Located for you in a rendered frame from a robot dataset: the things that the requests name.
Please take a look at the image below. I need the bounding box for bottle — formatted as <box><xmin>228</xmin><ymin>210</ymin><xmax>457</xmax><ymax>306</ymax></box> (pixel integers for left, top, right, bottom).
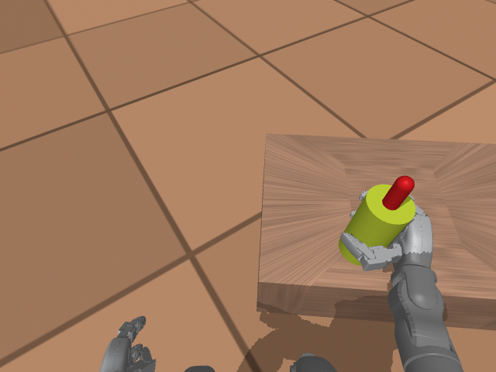
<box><xmin>339</xmin><ymin>176</ymin><xmax>415</xmax><ymax>266</ymax></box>

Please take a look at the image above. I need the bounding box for right robot arm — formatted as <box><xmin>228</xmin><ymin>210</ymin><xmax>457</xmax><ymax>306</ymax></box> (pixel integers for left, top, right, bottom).
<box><xmin>387</xmin><ymin>264</ymin><xmax>463</xmax><ymax>372</ymax></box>

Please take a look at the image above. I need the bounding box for right robot hand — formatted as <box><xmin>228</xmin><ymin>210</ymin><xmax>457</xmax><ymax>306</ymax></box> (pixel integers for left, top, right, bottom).
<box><xmin>340</xmin><ymin>190</ymin><xmax>433</xmax><ymax>271</ymax></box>

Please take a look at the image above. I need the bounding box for left robot hand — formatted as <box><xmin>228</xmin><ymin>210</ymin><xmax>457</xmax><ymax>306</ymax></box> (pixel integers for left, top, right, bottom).
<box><xmin>99</xmin><ymin>316</ymin><xmax>156</xmax><ymax>372</ymax></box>

